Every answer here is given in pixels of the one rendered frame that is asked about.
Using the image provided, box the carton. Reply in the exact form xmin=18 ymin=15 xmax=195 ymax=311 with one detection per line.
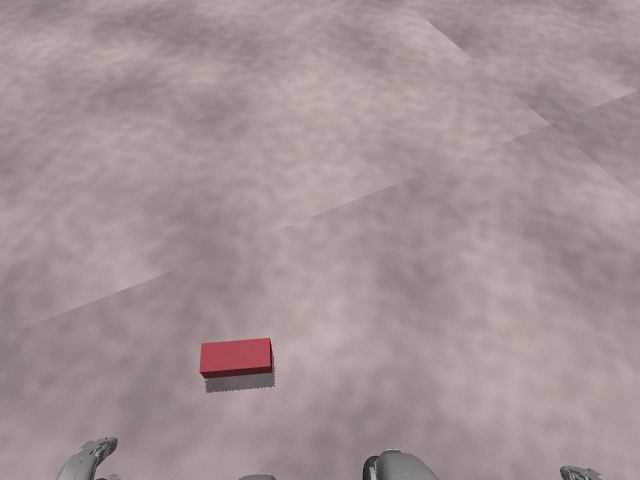
xmin=200 ymin=338 xmax=272 ymax=379

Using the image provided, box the right robot foot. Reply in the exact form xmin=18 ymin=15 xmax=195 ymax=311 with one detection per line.
xmin=363 ymin=456 xmax=379 ymax=480

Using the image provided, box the left robot hand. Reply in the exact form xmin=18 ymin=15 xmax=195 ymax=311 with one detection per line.
xmin=56 ymin=437 xmax=121 ymax=480

